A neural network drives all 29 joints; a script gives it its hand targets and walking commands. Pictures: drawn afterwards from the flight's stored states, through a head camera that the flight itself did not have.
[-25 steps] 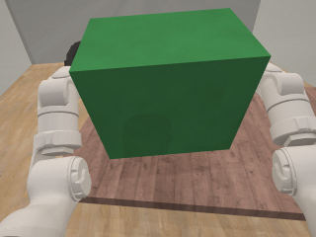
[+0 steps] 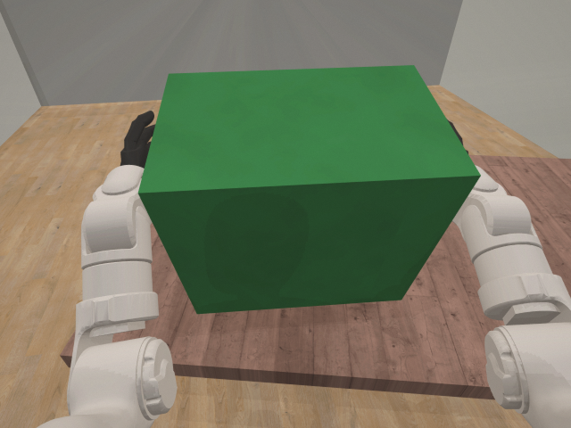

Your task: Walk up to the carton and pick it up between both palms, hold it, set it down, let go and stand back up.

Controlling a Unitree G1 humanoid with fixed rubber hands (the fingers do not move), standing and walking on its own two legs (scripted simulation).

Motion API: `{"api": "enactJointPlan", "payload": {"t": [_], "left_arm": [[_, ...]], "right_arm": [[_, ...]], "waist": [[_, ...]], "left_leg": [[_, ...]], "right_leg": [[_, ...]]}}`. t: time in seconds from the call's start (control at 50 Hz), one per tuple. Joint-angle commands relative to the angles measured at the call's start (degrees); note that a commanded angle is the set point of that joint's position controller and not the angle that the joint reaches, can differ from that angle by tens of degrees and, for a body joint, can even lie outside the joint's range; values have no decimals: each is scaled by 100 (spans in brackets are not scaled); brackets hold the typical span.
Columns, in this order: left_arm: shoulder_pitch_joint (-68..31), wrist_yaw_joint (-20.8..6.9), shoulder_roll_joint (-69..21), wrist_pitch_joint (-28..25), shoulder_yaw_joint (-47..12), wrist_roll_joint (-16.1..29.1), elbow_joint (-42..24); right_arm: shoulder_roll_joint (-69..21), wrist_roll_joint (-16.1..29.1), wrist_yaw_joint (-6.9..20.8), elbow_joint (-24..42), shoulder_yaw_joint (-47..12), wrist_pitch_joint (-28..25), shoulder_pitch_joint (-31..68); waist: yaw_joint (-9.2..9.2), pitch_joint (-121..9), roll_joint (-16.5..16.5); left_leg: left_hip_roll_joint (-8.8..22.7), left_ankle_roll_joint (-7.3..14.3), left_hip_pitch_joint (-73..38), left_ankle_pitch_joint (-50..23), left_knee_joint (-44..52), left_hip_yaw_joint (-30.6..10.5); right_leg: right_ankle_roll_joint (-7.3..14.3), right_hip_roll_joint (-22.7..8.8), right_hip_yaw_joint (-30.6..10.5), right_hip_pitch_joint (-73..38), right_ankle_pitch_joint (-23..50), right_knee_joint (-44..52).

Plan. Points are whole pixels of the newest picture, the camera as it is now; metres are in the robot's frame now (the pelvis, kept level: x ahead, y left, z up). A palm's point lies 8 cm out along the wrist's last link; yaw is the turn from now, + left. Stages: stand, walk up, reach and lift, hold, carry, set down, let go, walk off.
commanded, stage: set down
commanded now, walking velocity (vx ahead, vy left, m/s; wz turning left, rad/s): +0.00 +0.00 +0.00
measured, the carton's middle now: (297, 198) +0.37 -0.01 +0.19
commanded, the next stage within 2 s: none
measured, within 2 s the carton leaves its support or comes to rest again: neither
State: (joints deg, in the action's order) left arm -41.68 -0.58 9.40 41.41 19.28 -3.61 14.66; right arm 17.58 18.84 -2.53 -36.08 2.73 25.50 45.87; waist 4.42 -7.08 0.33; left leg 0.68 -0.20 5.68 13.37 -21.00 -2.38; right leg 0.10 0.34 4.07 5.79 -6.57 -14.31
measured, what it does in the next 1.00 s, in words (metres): stands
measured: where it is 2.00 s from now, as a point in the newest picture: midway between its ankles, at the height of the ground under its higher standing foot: outside the picture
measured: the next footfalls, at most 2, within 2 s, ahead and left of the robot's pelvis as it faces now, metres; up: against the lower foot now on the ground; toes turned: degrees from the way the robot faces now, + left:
none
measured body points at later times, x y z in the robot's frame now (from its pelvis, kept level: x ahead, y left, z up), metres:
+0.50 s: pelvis -0.01 -0.01 +0.00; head -0.05 +0.00 +0.45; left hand +0.40 +0.18 +0.21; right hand +0.39 -0.23 +0.20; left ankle -0.02 +0.12 -0.75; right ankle +0.01 -0.12 -0.75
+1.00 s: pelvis +0.00 -0.01 +0.00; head -0.03 -0.01 +0.45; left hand +0.40 +0.18 +0.18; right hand +0.40 -0.23 +0.17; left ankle -0.02 +0.12 -0.75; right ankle +0.01 -0.12 -0.75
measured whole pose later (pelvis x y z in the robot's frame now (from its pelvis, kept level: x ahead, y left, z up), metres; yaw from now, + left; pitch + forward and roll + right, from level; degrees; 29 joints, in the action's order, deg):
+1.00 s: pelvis +0.00 -0.01 +0.00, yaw +0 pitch +2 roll -1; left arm -40.5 2.3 8.0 29.6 16.7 -1.8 27.3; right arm 16.5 11.1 2.8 -44.6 6.7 17.7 44.4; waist 2.1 -7.3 -0.7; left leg 0.8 -1.1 9.9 10.9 -18.4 -2.5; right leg 0.8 0.4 4.2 11.4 -5.7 -14.6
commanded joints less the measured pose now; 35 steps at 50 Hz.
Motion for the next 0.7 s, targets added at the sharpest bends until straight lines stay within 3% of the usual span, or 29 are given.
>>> {"api": "enactJointPlan", "payload": {"t": [0.0,0.06,0.2,0.5,0.68], "left_arm": [[-4420,-681,-2945,-352,-2749,818,-1120],[-4398,-662,-2975,-371,-2672,745,-798],[-4433,-575,-3081,-536,-2605,730,-356],[-4436,-414,-3170,-1048,-2648,903,-193],[-4212,-483,-3103,-1203,-2533,819,23]], "right_arm": [[-2571,405,887,2202,-1177,-550,5491],[-2526,257,993,1828,-1017,-633,5499],[-2510,61,1138,1313,-835,-858,5558],[-2915,-74,1079,1616,-993,-1150,5617],[-2923,-244,1030,1457,-942,-1155,5294]], "waist": [[42,-2613,-323],[-14,-2352,-318],[-81,-2396,-300],[-241,-3059,-4],[-197,-2922,79]], "left_leg": [[-273,-359,-536,-2613,94,-45],[-222,-331,-407,-2209,222,-31],[-198,-306,-300,-1885,319,-1],[-338,-194,35,-1836,290,57],[-364,-173,207,-1688,359,50]], "right_leg": [[18,370,-138,-1138,1778,-177],[49,342,-124,-956,1340,-108],[54,297,-124,-873,1102,-73],[-136,231,-232,-1290,1779,-235],[-203,191,-257,-1423,2003,-275]]}}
